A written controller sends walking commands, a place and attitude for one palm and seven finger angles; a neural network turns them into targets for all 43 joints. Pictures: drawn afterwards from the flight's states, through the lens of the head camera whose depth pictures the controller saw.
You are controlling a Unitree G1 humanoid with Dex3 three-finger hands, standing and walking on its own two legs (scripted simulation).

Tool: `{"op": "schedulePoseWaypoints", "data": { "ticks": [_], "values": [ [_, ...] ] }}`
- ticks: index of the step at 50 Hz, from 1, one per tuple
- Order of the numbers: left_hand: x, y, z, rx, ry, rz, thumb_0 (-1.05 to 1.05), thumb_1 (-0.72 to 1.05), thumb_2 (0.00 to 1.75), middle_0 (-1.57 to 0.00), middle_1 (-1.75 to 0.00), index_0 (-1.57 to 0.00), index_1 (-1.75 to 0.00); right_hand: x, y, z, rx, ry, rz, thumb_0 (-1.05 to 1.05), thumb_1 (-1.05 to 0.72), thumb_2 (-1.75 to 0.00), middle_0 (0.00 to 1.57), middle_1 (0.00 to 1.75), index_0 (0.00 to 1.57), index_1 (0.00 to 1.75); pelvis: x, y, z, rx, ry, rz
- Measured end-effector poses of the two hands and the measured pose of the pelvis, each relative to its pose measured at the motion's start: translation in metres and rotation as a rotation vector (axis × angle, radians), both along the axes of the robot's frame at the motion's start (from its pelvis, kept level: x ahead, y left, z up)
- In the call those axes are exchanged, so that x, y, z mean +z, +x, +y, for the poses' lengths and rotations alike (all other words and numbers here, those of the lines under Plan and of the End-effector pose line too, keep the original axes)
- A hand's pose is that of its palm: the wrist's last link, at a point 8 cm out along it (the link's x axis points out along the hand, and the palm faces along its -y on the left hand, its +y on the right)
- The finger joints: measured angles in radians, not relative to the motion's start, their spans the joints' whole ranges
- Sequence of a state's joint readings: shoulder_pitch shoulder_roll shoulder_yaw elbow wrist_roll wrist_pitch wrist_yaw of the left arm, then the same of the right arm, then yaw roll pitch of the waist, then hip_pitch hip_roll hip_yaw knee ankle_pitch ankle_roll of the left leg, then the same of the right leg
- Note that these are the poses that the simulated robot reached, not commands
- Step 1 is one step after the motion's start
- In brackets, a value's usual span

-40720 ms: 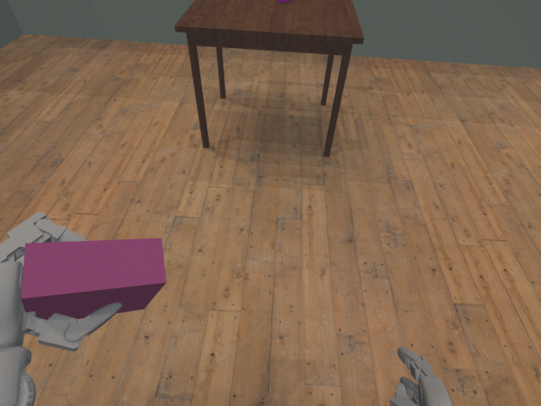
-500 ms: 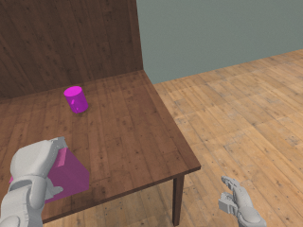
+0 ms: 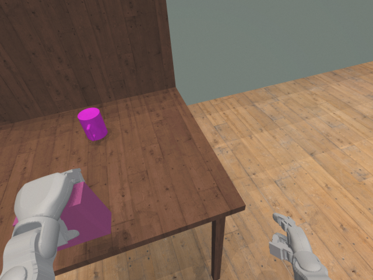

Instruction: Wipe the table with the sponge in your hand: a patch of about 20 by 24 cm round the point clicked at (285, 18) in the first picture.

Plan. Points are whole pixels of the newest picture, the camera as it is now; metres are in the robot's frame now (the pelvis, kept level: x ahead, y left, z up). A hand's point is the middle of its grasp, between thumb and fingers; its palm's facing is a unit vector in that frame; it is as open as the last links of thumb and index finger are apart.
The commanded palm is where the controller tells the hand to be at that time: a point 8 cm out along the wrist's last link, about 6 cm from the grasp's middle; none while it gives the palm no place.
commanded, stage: step back with the hand held close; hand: left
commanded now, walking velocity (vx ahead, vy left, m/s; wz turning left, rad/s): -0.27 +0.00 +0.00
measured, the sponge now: (74, 222) +0.19 +0.28 +0.06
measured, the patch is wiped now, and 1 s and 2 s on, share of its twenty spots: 1.00 1.00 1.00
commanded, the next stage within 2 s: stop stepping back and stand still in 1.34 s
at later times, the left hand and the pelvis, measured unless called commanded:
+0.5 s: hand (52, 210) +0.17 +0.28 +0.13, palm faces +0.32 -0.85 -0.41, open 9.6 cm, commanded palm +0.12 +0.31 +0.17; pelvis -0.04 +0.03 -0.02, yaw +1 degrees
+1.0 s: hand (16, 247) +0.10 +0.29 +0.14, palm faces +0.32 -0.86 -0.39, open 9.6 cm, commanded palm +0.05 +0.32 +0.17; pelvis -0.11 +0.04 -0.02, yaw -1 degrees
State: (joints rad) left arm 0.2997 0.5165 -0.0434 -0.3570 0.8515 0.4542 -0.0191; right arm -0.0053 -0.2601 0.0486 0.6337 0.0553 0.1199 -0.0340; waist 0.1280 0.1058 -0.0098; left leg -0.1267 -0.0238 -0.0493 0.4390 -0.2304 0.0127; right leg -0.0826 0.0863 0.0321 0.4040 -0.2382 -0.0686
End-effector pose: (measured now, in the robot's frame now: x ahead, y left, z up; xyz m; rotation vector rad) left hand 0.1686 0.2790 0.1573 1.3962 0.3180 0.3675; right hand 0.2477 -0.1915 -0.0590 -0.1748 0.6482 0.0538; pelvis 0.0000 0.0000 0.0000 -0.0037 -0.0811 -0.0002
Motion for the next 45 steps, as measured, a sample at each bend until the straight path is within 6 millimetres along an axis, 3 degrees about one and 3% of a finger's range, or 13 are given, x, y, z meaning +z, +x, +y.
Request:
{"op": "schedulePoseWaypoints", "data": {
  "ticks": [1, 3, 5, 10, 17, 23, 28, 33, 37, 42, 45],
  "values": [
    [-0.001, 0.000, 0.000, 0.003, 0.004, 0.002, -0.01, -0.49, 1.06, -0.78, -1.38, -0.80, -1.40, 0.000, 0.000, 0.000, 0.000, -0.001, 0.002, 0.02, -0.90, -0.90, 0.20, 0.30, 0.20, 0.30, 0.000, 0.000, 0.000, 0.000, 0.000, 0.001],
    [-0.002, 0.002, 0.004, -0.042, -0.375, -0.123, -0.01, -0.49, 1.06, -0.78, -1.38, -0.80, -1.40, 0.003, -0.003, 0.000, 0.000, 0.001, -0.023, 0.02, -0.90, -0.90, 0.20, 0.30, 0.20, 0.30, -0.001, -0.001, -0.001, 0.009, -0.007, 0.015],
    [-0.004, 0.004, 0.004, -0.109, -0.638, -0.250, -0.01, -0.49, 1.06, -0.78, -1.38, -0.80, -1.40, 0.005, -0.012, -0.001, -0.007, -0.005, -0.041, 0.02, -0.90, -0.90, 0.20, 0.30, 0.20, 0.30, -0.003, -0.002, -0.002, 0.020, -0.012, 0.041],
    [0.001, -0.002, -0.002, -0.241, -0.869, -0.477, -0.01, -0.49, 1.06, -0.78, -1.38, -0.80, -1.40, -0.005, -0.051, -0.018, -0.072, -0.081, 0.039, 0.01, -0.90, -0.90, 0.20, 0.30, 0.20, 0.30, -0.007, -0.002, -0.001, 0.029, -0.017, 0.086],
    [0.005, -0.013, 0.015, -0.300, -0.860, -0.543, -0.01, -0.49, 1.06, -0.78, -1.39, -0.80, -1.40, -0.029, -0.115, -0.043, -0.213, -0.157, 0.198, 0.01, -0.90, -0.90, 0.20, 0.30, 0.20, 0.30, -0.014, -0.013, 0.013, 0.032, -0.030, 0.116],
    [-0.005, -0.028, 0.036, -0.289, -0.850, -0.534, -0.01, -0.49, 1.06, -0.78, -1.39, -0.80, -1.40, -0.030, -0.150, -0.038, -0.261, -0.178, 0.212, 0.02, -0.90, -0.90, 0.20, 0.30, 0.20, 0.30, -0.017, -0.030, 0.027, 0.023, -0.037, 0.122],
    [-0.003, -0.046, 0.043, -0.312, -0.825, -0.546, -0.01, -0.49, 1.06, -0.78, -1.39, -0.80, -1.40, -0.025, -0.156, -0.020, -0.227, -0.177, 0.147, 0.02, -0.90, -0.90, 0.20, 0.30, 0.20, 0.30, -0.019, -0.045, 0.037, 0.011, -0.035, 0.120],
    [0.008, -0.061, 0.048, -0.312, -0.792, -0.606, -0.01, -0.49, 1.06, -0.78, -1.39, -0.80, -1.40, -0.022, -0.148, 0.000, -0.164, -0.138, 0.082, 0.02, -0.90, -0.90, 0.20, 0.30, 0.20, 0.30, -0.017, -0.054, 0.038, 0.013, -0.037, 0.136],
    [0.006, -0.067, 0.044, -0.290, -0.828, -0.618, -0.01, -0.49, 1.06, -0.78, -1.39, -0.80, -1.40, -0.023, -0.143, 0.011, -0.119, -0.102, 0.058, 0.02, -0.90, -0.90, 0.20, 0.30, 0.20, 0.30, -0.015, -0.069, 0.035, 0.000, -0.048, 0.142],
    [-0.002, -0.080, 0.030, -0.339, -0.901, -0.604, -0.01, -0.49, 1.06, -0.78, -1.39, -0.80, -1.40, -0.020, -0.149, 0.011, -0.135, -0.095, 0.053, 0.01, -0.90, -0.90, 0.20, 0.30, 0.20, 0.31, -0.017, -0.082, 0.034, 0.010, -0.064, 0.129],
    [-0.003, -0.087, 0.032, -0.376, -0.908, -0.612, -0.01, -0.49, 1.06, -0.78, -1.39, -0.80, -1.40, -0.017, -0.158, 0.007, -0.159, -0.131, 0.061, 0.01, -0.90, -0.90, 0.20, 0.30, 0.20, 0.31, -0.019, -0.089, 0.039, 0.024, -0.063, 0.128]
  ]
}}
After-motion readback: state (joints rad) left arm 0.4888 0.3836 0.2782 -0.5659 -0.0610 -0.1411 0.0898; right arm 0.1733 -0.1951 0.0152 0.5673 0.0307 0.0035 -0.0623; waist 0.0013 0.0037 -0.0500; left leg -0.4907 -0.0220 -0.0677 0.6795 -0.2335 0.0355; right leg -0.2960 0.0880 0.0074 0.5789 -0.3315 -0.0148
